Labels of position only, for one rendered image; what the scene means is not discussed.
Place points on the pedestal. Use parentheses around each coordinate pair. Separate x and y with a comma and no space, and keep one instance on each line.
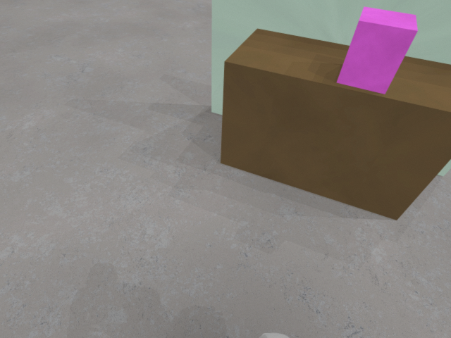
(287,119)

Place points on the carton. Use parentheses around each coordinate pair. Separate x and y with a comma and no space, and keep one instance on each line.
(380,42)

